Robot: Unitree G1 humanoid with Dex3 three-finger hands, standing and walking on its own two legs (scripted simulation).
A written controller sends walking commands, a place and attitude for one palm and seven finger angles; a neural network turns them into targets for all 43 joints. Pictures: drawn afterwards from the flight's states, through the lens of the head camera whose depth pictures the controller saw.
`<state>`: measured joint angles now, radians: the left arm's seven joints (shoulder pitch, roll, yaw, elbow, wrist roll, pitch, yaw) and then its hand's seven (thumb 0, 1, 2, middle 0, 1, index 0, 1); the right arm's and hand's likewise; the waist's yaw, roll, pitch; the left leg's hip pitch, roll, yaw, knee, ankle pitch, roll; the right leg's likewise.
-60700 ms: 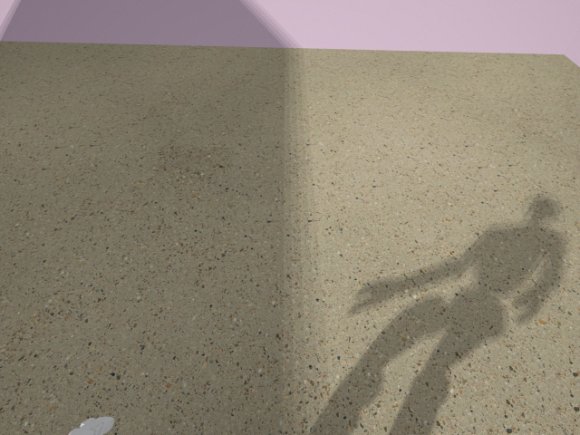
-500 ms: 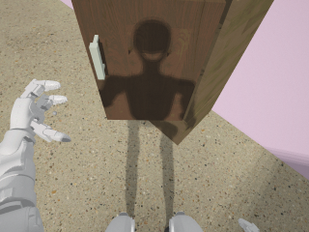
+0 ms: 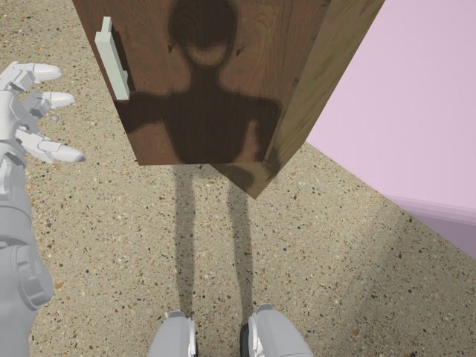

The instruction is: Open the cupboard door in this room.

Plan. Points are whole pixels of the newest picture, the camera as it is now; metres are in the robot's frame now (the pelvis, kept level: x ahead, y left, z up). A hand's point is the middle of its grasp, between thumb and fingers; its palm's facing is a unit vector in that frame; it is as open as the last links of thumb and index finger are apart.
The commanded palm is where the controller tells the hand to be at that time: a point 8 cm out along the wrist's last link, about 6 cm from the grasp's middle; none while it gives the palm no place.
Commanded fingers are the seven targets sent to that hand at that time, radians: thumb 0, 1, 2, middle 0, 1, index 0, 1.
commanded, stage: move the hooked fingers beside the handle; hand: left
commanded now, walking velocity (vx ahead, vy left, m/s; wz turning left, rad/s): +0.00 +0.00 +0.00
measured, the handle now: (115, 60) +0.60 +0.19 +0.07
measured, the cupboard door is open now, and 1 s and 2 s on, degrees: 44 44 44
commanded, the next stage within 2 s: slide the fingers in behind the handle in 1.24 s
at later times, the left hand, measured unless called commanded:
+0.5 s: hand (67, 81) +0.54 +0.25 +0.07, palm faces +0.03 -1.00 +0.00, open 14.0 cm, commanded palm +0.53 +0.29 +0.06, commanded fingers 0.00 -0.50 0.30 -0.30 -1.20 -0.30 -1.20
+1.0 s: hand (57, 90) +0.53 +0.27 +0.06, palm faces +0.02 -1.00 +0.00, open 14.0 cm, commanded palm +0.52 +0.29 +0.06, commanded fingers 0.00 -0.50 0.30 -0.30 -1.20 -0.30 -1.20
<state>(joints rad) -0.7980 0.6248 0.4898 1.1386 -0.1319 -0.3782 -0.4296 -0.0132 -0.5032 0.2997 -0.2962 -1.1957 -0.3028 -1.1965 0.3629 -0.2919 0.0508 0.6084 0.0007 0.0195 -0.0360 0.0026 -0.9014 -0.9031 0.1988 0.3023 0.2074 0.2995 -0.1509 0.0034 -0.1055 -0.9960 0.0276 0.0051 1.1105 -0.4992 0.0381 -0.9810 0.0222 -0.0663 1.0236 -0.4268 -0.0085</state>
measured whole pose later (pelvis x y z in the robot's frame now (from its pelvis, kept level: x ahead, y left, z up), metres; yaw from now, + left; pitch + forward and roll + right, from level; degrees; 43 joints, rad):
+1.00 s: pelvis +0.01 +0.01 +0.00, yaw -1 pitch +26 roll -6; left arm -0.94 0.70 0.49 1.19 -0.09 -0.35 -0.40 -0.01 -0.50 0.30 -0.30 -1.20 -0.30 -1.20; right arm 0.39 -0.28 0.07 0.59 -0.02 0.12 0.00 0.00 -0.90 -0.90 0.20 0.30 0.21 0.30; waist -0.20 0.02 -0.11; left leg -1.06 0.04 -0.01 1.13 -0.52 0.05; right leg -1.02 0.04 -0.08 0.99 -0.42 0.01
